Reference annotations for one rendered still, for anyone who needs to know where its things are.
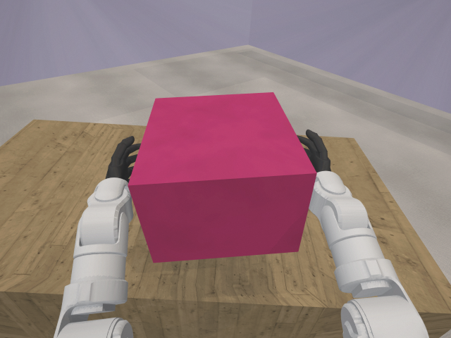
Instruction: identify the left robot hand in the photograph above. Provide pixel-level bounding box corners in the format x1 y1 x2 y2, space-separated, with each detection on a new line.
106 136 141 183

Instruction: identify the pedestal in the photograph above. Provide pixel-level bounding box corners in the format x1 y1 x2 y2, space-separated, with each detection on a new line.
0 120 451 338

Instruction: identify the left robot forearm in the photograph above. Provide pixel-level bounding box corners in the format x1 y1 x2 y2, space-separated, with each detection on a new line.
54 177 133 338

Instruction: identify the robot left upper arm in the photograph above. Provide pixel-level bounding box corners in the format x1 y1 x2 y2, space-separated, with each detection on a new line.
57 318 133 338

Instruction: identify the robot right upper arm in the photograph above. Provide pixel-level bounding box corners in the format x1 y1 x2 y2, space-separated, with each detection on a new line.
341 295 427 338

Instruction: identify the right robot hand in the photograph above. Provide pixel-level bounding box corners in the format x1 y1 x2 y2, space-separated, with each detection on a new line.
297 130 331 173

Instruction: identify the carton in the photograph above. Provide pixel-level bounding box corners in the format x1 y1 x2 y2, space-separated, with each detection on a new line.
128 92 317 263

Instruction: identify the right robot forearm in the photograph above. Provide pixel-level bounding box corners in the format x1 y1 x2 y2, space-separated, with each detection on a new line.
309 171 429 338

